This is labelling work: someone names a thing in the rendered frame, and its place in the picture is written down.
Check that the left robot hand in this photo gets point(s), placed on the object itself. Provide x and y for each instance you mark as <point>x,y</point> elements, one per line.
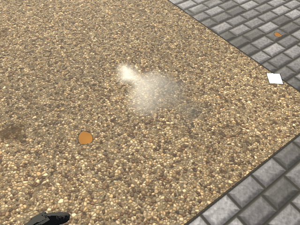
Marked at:
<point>53,218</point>

